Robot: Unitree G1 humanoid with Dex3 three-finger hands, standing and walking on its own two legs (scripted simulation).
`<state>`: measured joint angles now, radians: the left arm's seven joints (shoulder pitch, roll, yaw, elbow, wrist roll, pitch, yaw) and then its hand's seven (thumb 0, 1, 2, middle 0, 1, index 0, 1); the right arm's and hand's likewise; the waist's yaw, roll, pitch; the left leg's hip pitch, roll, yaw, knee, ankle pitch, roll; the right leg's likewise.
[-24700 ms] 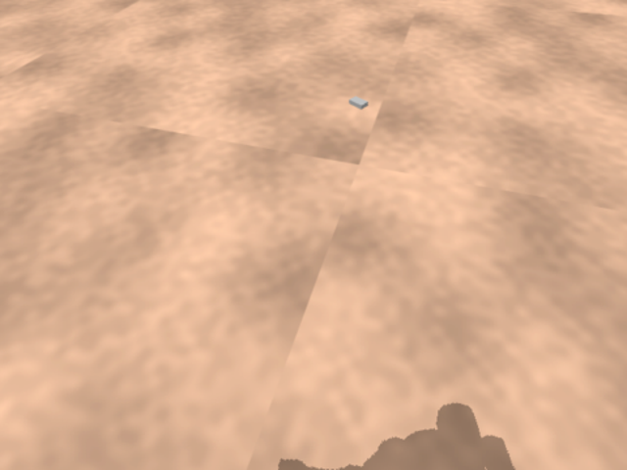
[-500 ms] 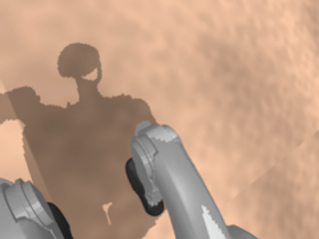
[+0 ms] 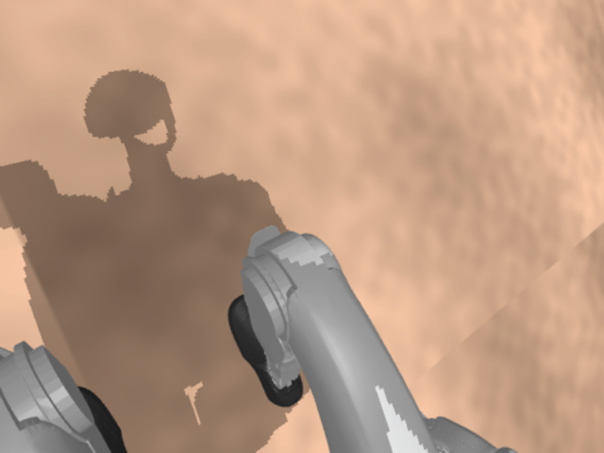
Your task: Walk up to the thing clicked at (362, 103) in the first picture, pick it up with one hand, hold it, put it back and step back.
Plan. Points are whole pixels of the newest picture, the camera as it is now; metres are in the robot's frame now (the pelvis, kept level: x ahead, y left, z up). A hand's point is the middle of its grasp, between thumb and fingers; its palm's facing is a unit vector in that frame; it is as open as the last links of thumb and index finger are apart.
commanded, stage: rest palm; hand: left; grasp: from above
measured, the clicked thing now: out of the picture +0.44 +0.33 -0.30
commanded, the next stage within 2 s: close in 0.06 s
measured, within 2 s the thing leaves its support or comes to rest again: neither
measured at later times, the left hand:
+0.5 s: hand out of the picture +0.42 +0.32 -0.26, palm faces -0.09 -0.44 -0.89, open 11.9 cm
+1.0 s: hand out of the picture +0.42 +0.32 -0.25, palm faces -0.10 -0.43 -0.90, open 11.1 cm
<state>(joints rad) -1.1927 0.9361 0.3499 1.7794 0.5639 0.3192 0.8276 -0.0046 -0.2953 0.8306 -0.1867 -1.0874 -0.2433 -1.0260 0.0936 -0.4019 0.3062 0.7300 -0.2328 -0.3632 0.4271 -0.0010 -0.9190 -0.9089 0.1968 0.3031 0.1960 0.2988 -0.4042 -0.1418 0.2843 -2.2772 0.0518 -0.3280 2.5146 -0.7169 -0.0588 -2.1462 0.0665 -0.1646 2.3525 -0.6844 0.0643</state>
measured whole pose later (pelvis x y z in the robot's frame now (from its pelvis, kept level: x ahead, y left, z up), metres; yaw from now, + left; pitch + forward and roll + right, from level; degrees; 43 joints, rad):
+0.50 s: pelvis +0.00 +0.00 +0.00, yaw +0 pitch +25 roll -14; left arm -1.16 0.93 0.37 1.76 0.56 0.33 0.83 -0.01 -0.19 0.76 -0.28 -1.00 -0.32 -0.94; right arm 0.10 -0.39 0.31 0.73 -0.23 -0.36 0.42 0.00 -0.91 -0.90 0.20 0.30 0.20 0.30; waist -0.41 -0.14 0.28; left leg -2.27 0.05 -0.34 2.51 -0.72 -0.05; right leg -2.13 0.07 -0.17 2.34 -0.68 0.07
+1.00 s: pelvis +0.00 +0.00 +0.00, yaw +0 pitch +24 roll -14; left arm -1.17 0.92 0.34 1.77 0.55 0.33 0.83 -0.01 -0.06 0.61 -0.46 -0.80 -0.46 -0.75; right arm 0.09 -0.40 0.30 0.75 -0.22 -0.38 0.42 0.00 -0.91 -0.90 0.20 0.30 0.20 0.30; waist -0.40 -0.14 0.28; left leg -2.25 0.05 -0.34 2.52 -0.72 -0.06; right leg -2.12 0.07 -0.17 2.35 -0.68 0.06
